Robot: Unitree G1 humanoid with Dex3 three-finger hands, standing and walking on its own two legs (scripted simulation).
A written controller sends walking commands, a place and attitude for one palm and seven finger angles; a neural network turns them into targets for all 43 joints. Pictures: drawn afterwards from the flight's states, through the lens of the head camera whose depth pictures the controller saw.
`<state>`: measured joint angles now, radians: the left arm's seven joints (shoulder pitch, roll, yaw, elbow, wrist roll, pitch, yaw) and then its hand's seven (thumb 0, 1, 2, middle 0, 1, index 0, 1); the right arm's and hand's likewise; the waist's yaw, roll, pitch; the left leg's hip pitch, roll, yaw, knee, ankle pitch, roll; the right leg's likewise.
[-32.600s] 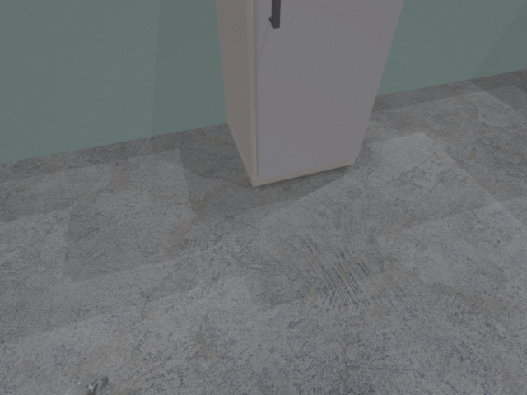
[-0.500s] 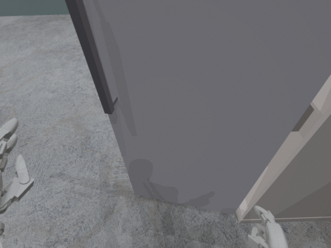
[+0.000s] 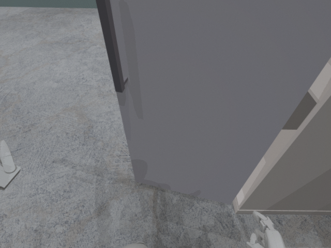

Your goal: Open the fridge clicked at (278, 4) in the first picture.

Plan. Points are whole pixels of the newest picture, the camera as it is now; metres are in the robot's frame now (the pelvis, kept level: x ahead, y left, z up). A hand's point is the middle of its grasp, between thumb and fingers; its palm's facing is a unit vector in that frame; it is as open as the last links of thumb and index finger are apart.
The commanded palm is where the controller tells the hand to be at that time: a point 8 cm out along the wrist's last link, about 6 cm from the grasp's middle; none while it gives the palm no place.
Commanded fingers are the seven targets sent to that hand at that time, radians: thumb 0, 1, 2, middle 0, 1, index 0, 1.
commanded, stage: step back with the hand held close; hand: left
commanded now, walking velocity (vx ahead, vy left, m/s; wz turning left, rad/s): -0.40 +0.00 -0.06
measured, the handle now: (113, 30) +0.56 +0.17 +0.26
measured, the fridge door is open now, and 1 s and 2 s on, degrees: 76 76 76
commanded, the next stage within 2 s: stop stepping back and stand still in 0.42 s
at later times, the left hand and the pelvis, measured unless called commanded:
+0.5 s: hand out of the picture +0.11 +0.26 +0.19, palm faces +0.49 -0.78 -0.38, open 7.4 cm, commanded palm +0.05 +0.29 +0.20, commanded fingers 0.00 0.90 0.90 -0.20 -0.30 -0.20 -0.30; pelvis -0.09 +0.00 +0.02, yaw -1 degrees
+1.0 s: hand out of the picture +0.02 +0.30 +0.17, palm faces +0.47 -0.81 -0.34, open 7.4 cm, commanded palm -0.05 +0.34 +0.20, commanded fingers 0.00 0.90 0.90 -0.20 -0.30 -0.20 -0.30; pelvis -0.20 +0.04 +0.01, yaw -2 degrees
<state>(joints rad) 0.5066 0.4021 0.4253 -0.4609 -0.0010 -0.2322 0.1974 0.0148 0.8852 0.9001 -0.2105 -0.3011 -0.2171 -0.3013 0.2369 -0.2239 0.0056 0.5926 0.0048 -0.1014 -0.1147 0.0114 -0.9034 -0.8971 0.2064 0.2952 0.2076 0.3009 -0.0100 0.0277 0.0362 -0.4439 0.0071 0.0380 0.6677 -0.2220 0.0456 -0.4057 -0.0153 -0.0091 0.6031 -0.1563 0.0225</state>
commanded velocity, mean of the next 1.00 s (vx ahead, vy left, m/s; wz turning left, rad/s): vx -0.09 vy -0.03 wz -0.04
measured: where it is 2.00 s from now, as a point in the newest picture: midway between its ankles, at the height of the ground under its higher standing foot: outside the picture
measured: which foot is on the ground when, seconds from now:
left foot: down 0.00-0.38, up 0.40-0.62, down 0.64-1.00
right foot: down 0.00-0.20, up 0.22-0.34, down 0.36-0.68, up 0.70-0.80, down 0.82-1.00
